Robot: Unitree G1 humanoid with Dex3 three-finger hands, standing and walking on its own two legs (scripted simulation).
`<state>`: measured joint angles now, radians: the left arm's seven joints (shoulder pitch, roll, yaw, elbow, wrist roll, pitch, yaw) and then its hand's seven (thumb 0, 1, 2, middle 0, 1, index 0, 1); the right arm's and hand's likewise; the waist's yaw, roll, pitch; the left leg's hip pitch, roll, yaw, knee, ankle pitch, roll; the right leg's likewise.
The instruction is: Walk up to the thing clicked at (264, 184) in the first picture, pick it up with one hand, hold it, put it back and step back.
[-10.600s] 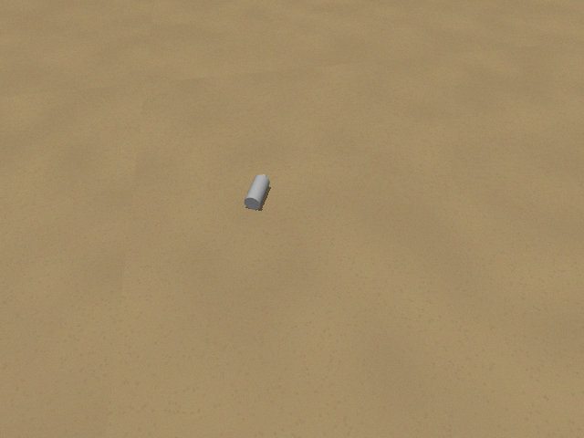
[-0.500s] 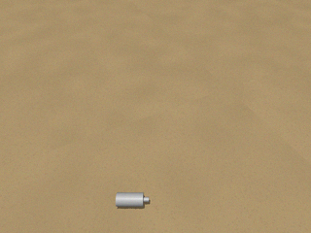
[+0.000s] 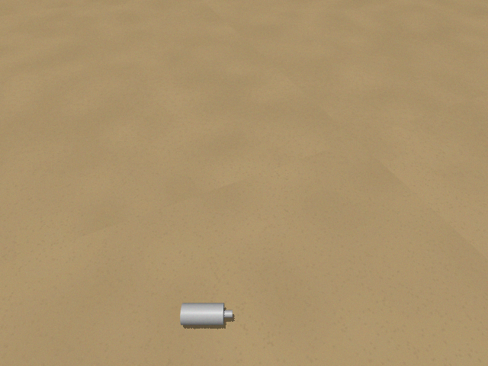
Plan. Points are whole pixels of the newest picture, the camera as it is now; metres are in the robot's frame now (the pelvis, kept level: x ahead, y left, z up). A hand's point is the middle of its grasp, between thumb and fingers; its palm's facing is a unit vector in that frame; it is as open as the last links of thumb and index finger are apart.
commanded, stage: stand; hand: left
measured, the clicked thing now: (207, 313) +0.45 +0.16 -0.74
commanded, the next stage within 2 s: walk up in 0.50 s
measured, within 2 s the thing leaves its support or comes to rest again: neither
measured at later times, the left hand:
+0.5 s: hand out of the picture +0.07 +0.26 -0.16, palm faces -0.04 -0.94 -0.34, open 7.4 cm
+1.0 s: hand out of the picture +0.09 +0.16 -0.17, palm faces -0.05 -0.94 -0.34, open 7.4 cm
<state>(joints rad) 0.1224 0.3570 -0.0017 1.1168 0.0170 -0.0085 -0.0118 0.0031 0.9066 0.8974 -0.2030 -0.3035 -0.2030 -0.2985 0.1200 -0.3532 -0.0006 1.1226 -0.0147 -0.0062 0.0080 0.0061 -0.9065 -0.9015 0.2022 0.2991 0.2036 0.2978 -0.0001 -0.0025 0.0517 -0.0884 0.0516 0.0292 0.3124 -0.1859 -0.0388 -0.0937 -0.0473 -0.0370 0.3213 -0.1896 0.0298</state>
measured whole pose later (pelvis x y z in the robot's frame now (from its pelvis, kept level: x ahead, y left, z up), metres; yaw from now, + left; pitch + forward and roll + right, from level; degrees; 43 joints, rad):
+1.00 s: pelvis +0.01 -0.09 -0.02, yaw -1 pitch -3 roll -1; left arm 0.20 0.33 0.04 0.93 0.03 0.00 -0.02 0.00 0.90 0.90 -0.20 -0.30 -0.21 -0.30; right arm 0.23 -0.42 -0.04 0.98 -0.01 0.02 -0.02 0.01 -0.91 -0.90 0.20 0.30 0.20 0.30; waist 0.01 0.03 0.12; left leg -0.34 0.00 -0.07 0.84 -0.51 0.01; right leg -0.23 0.02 -0.03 0.57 -0.30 -0.02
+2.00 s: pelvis +0.02 -0.07 +0.00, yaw +0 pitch -3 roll +0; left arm 0.11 0.36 0.01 1.11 0.02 -0.02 0.00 0.00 0.91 0.90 -0.20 -0.30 -0.20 -0.30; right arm 0.10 -0.35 -0.03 1.08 -0.01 0.02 0.03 0.01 -0.91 -0.90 0.20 0.30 0.20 0.30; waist 0.01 0.00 0.09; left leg -0.15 -0.04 -0.03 0.37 -0.18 0.03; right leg -0.11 -0.03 -0.03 0.36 -0.20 0.02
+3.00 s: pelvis +0.05 -0.09 +0.00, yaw -1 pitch -2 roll +0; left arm 0.11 0.35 0.00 1.13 0.01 -0.02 -0.01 0.00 0.91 0.90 -0.20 -0.30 -0.20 -0.30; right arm 0.10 -0.35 0.00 1.13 -0.01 -0.01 0.00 0.01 -0.91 -0.90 0.20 0.30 0.20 0.30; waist 0.00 0.00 0.05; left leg -0.10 0.00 -0.03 0.30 -0.18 -0.01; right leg -0.06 0.00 -0.03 0.29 -0.20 -0.01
